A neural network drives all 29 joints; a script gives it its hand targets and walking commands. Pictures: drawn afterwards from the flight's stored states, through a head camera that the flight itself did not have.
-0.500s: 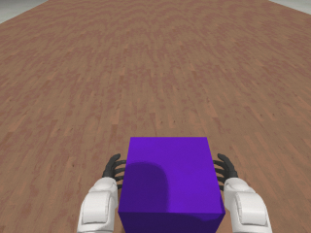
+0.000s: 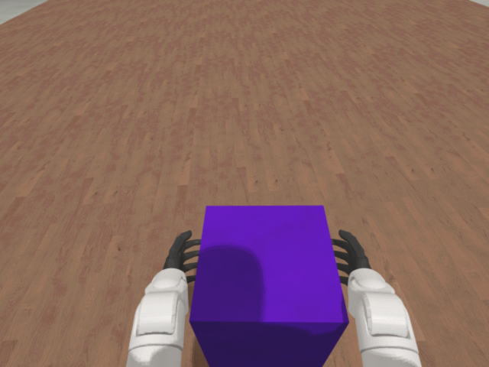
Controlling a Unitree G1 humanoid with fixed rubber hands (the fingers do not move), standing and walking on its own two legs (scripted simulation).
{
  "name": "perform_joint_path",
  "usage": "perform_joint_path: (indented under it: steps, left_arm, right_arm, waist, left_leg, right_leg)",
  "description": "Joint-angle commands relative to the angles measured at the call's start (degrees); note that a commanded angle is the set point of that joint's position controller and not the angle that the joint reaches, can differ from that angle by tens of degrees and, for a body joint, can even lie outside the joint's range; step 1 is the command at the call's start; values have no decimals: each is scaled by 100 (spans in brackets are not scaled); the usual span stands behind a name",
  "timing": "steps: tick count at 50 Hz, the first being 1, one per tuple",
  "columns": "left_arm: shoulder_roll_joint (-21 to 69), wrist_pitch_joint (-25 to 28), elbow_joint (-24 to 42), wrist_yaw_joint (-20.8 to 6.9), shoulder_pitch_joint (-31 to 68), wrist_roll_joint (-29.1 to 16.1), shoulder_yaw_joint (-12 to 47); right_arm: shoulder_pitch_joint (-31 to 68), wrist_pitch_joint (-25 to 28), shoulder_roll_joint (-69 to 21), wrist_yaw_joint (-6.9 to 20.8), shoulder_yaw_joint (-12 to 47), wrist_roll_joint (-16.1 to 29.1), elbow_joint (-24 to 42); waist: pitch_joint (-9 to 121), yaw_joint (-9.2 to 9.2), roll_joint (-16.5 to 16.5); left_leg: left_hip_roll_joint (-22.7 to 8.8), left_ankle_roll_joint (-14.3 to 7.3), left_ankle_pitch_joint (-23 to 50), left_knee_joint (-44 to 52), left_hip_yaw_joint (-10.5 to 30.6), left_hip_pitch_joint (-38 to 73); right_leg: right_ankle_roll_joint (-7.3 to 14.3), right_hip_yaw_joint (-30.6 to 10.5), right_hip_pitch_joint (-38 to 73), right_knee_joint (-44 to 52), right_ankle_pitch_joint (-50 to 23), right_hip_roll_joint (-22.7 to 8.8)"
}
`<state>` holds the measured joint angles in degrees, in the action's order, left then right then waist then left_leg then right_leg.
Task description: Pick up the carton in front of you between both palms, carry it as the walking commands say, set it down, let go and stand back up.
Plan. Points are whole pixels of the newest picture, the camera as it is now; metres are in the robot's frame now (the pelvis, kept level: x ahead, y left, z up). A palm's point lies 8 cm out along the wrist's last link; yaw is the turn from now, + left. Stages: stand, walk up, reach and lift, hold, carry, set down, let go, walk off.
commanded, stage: carry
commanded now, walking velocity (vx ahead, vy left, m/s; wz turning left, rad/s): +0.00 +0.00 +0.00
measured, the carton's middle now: (264, 290) +0.30 +0.00 -0.04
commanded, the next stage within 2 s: hold in 0.64 s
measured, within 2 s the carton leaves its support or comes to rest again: neither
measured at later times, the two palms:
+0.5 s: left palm (169, 278) +0.28 +0.16 +0.04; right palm (352, 278) +0.28 -0.14 +0.04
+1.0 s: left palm (141, 304) +0.23 +0.19 +0.04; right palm (328, 274) +0.29 -0.10 +0.04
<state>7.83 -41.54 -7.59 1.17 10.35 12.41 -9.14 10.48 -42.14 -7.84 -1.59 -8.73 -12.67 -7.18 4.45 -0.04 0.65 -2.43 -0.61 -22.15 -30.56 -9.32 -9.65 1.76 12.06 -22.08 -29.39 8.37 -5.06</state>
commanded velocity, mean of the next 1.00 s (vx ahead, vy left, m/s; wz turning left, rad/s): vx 0.00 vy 0.00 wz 0.00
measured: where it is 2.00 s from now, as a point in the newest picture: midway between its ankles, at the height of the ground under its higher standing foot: outside the picture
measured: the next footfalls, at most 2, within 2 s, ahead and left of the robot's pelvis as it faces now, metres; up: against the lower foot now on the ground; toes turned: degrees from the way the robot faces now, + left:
none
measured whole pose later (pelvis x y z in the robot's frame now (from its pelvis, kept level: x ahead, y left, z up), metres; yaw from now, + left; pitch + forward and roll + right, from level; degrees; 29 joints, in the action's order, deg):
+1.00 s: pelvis -0.02 -0.01 +0.01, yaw +9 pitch -8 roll -1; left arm 8.3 -36.8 -14.3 -0.3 13.5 13.3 -12.4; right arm 13.1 -39.6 -8.3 -1.3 -10.4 -14.8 -11.2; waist -5.5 -0.4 2.7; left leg 0.9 -1.1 -17.2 -25.4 1.5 -0.6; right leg -1.0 0.8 -8.4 -21.7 5.9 -1.4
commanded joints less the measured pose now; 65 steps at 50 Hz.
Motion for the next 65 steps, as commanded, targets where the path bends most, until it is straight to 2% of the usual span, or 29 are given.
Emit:
perform_joint_path:
  steps: [1,32,33,34,35,36,37,38,39,41,42,46,50,54,57,60,63,65]
  left_arm:
    - [4944,135,340,-1255,2384,-1317,3165]
    - [4993,115,346,-1258,2430,-1331,3198]
    - [5109,215,112,-1260,1953,-1231,2957]
    - [4862,400,161,-1146,1840,-1021,2801]
    - [4612,436,212,-1106,1739,-960,2694]
    - [4694,484,195,-1069,1766,-920,2666]
    - [4662,513,132,-1038,1779,-867,2637]
    - [4639,548,137,-1027,1824,-895,2657]
    - [4681,584,145,-983,1849,-927,2730]
    - [4699,589,195,-1042,2092,-1003,2842]
    - [4748,590,256,-1082,2284,-1112,2945]
    - [4669,556,56,-1236,2746,-1201,3013]
    - [4485,782,-774,-1401,3540,-906,2458]
    - [4513,1258,-1958,-1525,4397,-314,1480]
    - [4281,1604,-2718,-1549,4802,280,523]
    - [3722,1931,-3211,-1481,4838,743,-245]
    - [3341,2289,-3448,-1451,4832,884,-527]
    - [3333,2581,-3459,-1471,4877,828,-438]
  right_arm:
    - [2375,162,-4996,1250,3187,1331,342]
    - [2402,143,-5013,1267,3185,1348,333]
    - [1698,163,-4981,1225,3103,1361,512]
    - [1903,278,-4745,1199,3102,1270,743]
    - [1892,290,-4696,1177,3057,1268,754]
    - [2023,315,-4670,1178,3252,1263,804]
    - [2056,353,-4599,1202,3204,1289,820]
    - [2081,388,-4590,1203,3250,1321,847]
    - [2133,416,-4503,1198,3286,1334,843]
    - [2113,439,-4605,1177,3227,1252,787]
    - [2066,442,-4658,1146,3196,1204,670]
    - [2099,438,-4703,1075,2821,963,274]
    - [2841,543,-4863,1038,2286,711,-475]
    - [3919,830,-5106,1112,1636,446,-1453]
    - [4442,1123,-4947,1067,904,44,-2094]
    - [4497,1499,-4387,913,180,-348,-2476]
    - [4502,1923,-4065,739,-82,-488,-2603]
    - [4513,2255,-4105,650,4,-472,-2603]
  waist:
    - [1209,-1,-47]
    - [1256,-3,-23]
    - [453,157,828]
    - [700,-145,612]
    - [741,-97,118]
    - [703,-228,205]
    - [688,-186,366]
    - [701,-154,186]
    - [809,-174,327]
    - [628,-42,76]
    - [699,43,82]
    - [290,241,195]
    - [-175,237,157]
    - [-180,73,140]
    - [-120,13,23]
    - [10,10,-83]
    - [345,42,-153]
    - [755,56,-172]
  left_leg:
    - [-637,-100,1290,631,537,-390]
    - [-639,-170,1548,581,550,-405]
    - [288,-150,3194,1192,1758,-1072]
    - [335,-118,3507,1152,1757,-912]
    - [333,-137,3358,1113,1758,-199]
    - [426,-110,3369,1122,1688,-104]
    - [453,-120,3239,1189,1684,74]
    - [460,-101,3456,1162,1679,180]
    - [492,-84,3042,1276,1678,248]
    - [482,-42,3078,1210,1685,321]
    - [476,4,2972,1228,1705,204]
    - [476,19,1969,1374,1645,-349]
    - [437,-194,411,1459,1585,-1443]
    - [475,-408,-418,1189,1536,-2058]
    - [612,-448,-373,683,1507,-2312]
    - [762,-424,-101,110,1443,-2606]
    - [850,-348,147,-369,1383,-3125]
    - [910,-291,323,-635,1334,-3542]
  right_leg:
    - [-9,-669,1207,209,-1077,-515]
    - [-57,-603,1200,170,-1067,-499]
    - [74,-1538,3256,190,-2006,1094]
    - [103,-1659,3394,311,-2340,931]
    - [48,-1663,3048,456,-1946,946]
    - [-15,-1649,3006,486,-2167,958]
    - [-59,-1636,2931,522,-2078,977]
    - [-103,-1607,2906,520,-2123,1043]
    - [-106,-1601,3042,523,-1950,1038]
    - [-135,-1560,2788,604,-1620,1134]
    - [-109,-1570,2950,612,-1519,1144]
    - [-43,-1513,3052,653,-947,1167]
    - [-58,-1477,3403,476,-302,1098]
    - [-139,-1518,3399,197,429,1029]
    - [-173,-1687,2952,71,814,975]
    - [-190,-1813,2266,-125,810,952]
    - [-237,-1836,1771,-491,340,997]
    - [-246,-1881,1632,-763,-111,1010]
